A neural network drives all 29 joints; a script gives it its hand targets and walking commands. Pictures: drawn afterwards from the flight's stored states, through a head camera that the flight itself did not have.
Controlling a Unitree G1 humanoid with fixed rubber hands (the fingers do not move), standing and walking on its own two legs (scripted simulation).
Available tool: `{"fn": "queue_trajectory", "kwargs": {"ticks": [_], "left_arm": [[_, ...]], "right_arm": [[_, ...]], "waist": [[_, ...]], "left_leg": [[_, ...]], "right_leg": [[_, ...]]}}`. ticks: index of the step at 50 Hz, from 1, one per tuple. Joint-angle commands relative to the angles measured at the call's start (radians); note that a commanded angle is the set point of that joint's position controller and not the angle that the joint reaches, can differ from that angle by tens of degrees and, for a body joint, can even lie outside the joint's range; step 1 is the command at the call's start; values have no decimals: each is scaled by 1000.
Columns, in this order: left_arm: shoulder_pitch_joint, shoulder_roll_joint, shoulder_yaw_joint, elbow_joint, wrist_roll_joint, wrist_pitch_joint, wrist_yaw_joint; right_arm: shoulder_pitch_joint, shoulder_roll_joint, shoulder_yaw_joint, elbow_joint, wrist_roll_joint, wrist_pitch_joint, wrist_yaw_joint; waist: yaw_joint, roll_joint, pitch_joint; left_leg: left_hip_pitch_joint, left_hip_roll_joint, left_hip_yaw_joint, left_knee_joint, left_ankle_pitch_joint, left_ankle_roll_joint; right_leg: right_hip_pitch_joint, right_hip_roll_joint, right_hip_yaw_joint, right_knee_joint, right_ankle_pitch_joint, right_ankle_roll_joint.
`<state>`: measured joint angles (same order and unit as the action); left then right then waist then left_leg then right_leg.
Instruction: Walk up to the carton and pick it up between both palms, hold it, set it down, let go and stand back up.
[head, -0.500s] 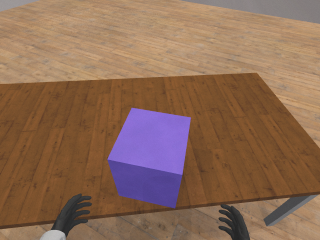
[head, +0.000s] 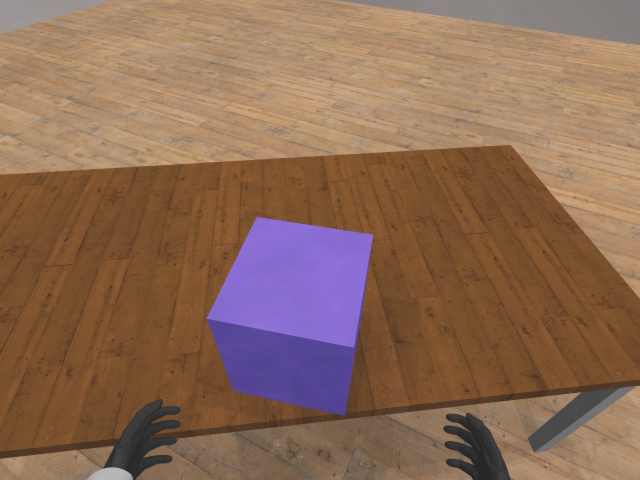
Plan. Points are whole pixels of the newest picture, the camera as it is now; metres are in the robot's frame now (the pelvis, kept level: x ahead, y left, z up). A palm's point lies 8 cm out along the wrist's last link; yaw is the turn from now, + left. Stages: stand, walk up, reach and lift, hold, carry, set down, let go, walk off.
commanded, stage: set down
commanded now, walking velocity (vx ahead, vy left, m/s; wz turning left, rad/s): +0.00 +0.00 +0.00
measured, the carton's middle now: (300, 316) +0.42 +0.02 -0.09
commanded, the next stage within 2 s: let go in 0.26 s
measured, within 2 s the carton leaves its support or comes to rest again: neither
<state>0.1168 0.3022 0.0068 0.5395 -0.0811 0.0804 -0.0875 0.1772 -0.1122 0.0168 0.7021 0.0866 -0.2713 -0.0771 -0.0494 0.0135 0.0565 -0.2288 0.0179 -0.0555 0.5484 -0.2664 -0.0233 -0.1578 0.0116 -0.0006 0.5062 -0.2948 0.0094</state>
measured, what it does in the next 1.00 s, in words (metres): stands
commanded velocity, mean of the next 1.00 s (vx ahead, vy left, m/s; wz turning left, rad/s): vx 0.00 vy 0.00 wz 0.00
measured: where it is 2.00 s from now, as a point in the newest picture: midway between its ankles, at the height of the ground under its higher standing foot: outside the picture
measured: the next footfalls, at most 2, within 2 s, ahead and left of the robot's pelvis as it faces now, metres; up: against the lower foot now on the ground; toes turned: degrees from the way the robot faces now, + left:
none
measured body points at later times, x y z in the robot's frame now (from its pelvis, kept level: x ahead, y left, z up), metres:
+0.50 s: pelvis -0.01 +0.00 +0.00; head -0.01 +0.00 +0.45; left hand +0.20 +0.23 -0.07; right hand +0.15 -0.23 -0.09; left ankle +0.02 +0.13 -0.73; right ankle -0.01 -0.12 -0.73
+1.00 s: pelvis -0.01 +0.00 +0.00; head -0.01 +0.00 +0.45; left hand +0.20 +0.26 -0.06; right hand +0.10 -0.29 -0.11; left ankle +0.02 +0.13 -0.73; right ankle -0.01 -0.12 -0.73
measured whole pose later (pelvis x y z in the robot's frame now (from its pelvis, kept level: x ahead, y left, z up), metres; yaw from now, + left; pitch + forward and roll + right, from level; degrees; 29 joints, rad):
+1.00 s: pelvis -0.01 +0.00 +0.00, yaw +0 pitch -4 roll -1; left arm 0.12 0.29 0.07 0.57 -0.05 0.03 0.00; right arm 0.19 -0.31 0.00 0.85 0.02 -0.06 0.00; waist -0.05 -0.01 0.06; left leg -0.22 0.02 -0.06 0.53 -0.25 -0.03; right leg -0.16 0.01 0.00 0.51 -0.29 0.01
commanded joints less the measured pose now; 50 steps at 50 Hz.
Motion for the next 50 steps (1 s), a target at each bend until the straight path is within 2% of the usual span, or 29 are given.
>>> {"fn": "queue_trajectory", "kwargs": {"ticks": [1,3,4,9,12,15,16,18,19,20,22,24,28,30,34,36,37,38,39,41,42,43,44,45,46,47,48,49,50], "left_arm": [[24,28,43,-33,77,15,21],[31,14,50,-73,83,34,26],[24,33,52,-80,58,30,19],[30,25,52,-85,86,42,36],[32,24,51,-86,80,33,39],[24,-8,40,-60,90,46,46],[23,-9,45,-37,106,60,48],[12,-4,48,-82,91,55,52],[22,-13,45,-38,100,60,55],[11,-6,42,-50,98,64,58],[-1,-2,43,-75,97,62,65],[7,-14,36,-34,97,63,64],[-6,-6,42,-42,82,60,62],[8,-25,37,-37,102,61,72],[5,-25,48,-36,119,68,78],[-3,-31,35,-31,121,71,82],[15,218,95,-65,144,-8,108],[-4,233,99,-43,138,-38,113],[-6,214,90,-31,133,-61,107],[-28,219,93,-27,149,-81,101],[-33,181,90,-26,142,-84,94],[-36,204,95,-29,149,-91,92],[-18,204,100,-17,151,-95,94],[-32,200,99,-26,148,-99,90],[-14,196,97,-5,133,-97,87],[2,194,99,-9,138,-100,83],[28,188,102,10,130,-97,85],[22,183,92,15,127,-104,83],[20,198,98,19,132,-104,84]], "right_arm": [[-80,-147,-55,-55,-50,4,29],[-83,-173,-63,-54,-60,8,39],[-75,-146,-57,-103,-64,5,31],[-72,-166,-51,-82,-51,15,48],[-61,-152,-47,-93,-57,11,46],[-84,-178,-61,-68,-66,20,62],[-84,-181,-73,-36,-74,34,64],[-83,-176,-65,-92,-75,30,65],[-98,-185,-65,-88,-83,37,73],[-86,-190,-73,-67,-85,44,74],[-102,-191,-86,-99,-93,38,71],[-91,-192,-85,-69,-95,44,72],[-99,-173,-72,-105,-94,49,69],[-82,-194,-85,-72,-102,51,80],[-90,-186,-73,-68,-103,64,86],[-85,-194,-86,-52,-109,73,91],[-21,-383,-100,-3,-154,125,69],[4,-350,-89,6,-143,152,57],[-55,-332,-78,4,-150,168,55],[-29,-336,-70,20,-150,187,62],[-42,-345,-69,27,-155,188,68],[-19,-323,-61,46,-150,197,71],[-47,-351,-66,49,-151,197,73],[-43,-347,-65,41,-157,196,72],[-56,-364,-62,64,-155,196,74],[-43,-362,-59,66,-143,198,78],[-85,-370,-60,67,-152,201,81],[-71,-388,-64,62,-147,199,80],[-70,-384,-60,69,-143,202,80]], "waist": [[80,36,-39],[82,19,-72],[76,-29,-69],[83,1,-88],[77,-28,-96],[76,7,-65],[78,7,-40],[83,-12,-71],[97,-24,-56],[69,-16,-68],[82,6,-69],[71,-24,-59],[83,-45,-64],[74,-15,-76],[86,-2,-57],[75,16,-39],[111,-31,-58],[74,-47,-79],[79,-85,-55],[52,-66,-70],[64,-34,-42],[51,-72,-27],[61,-26,0],[52,-21,-28],[73,-9,2],[66,-17,-18],[100,-66,-1],[74,-15,-70],[75,-16,-74]], "left_leg": [[265,-18,122,-173,258,-24],[278,-14,124,-172,303,-27],[277,-16,131,-170,286,-15],[279,-25,134,-166,290,-21],[260,-27,138,-162,280,-16],[276,-18,131,-173,291,-20],[267,-17,133,-180,256,-23],[265,-19,144,-175,268,-15],[265,-17,144,-183,260,-16],[269,-19,148,-178,236,-16],[257,-20,150,-179,237,-23],[246,-23,148,-176,233,-17],[240,-26,162,-179,211,-10],[270,-17,153,-169,268,-25],[265,-19,152,-178,245,-23],[258,-17,150,-182,222,-23],[20,42,7,-74,254,22],[3,50,12,-92,148,26],[-12,34,1,-103,82,30],[-14,18,0,-114,2,30],[-31,17,-6,-120,-32,31],[-41,19,-14,-145,-14,34],[-25,7,-6,-132,-5,25],[-44,12,-10,-144,-41,27],[-77,30,-33,-153,-38,41],[-60,29,-35,-143,-12,37],[-74,40,-59,-146,-40,47],[-40,44,-45,-134,4,47],[-28,43,-54,-141,8,42]], "right_leg": [[-46,34,-55,-191,132,-26],[-39,51,-72,-182,178,-27],[-32,39,-60,-196,181,-18],[-33,37,-61,-184,222,-14],[-27,29,-55,-180,241,-9],[-49,37,-65,-185,185,-25],[-61,36,-62,-197,148,-20],[-44,34,-71,-189,144,-14],[-52,41,-71,-189,141,-18],[-63,37,-70,-188,126,-18],[-54,34,-68,-182,125,-18],[-49,33,-66,-180,163,-13],[-56,25,-62,-184,118,-4],[-65,38,-68,-168,179,-10],[-65,33,-68,-181,109,-16],[-76,33,-68,-177,93,-18],[-15,-69,66,-106,154,-17],[1,-83,86,-113,115,-22],[-68,-76,97,-114,49,-25],[-78,-81,112,-139,-47,-31],[-90,-89,122,-158,-48,-29],[-82,-77,104,-150,-59,-26],[-115,-78,106,-168,-58,-29],[-93,-66,94,-149,-57,-22],[-73,-83,111,-144,-34,-39],[-71,-76,91,-137,-28,-36],[-64,-74,107,-145,-32,-30],[-33,-92,107,-130,5,-34],[-37,-77,93,-112,7,-37]]}}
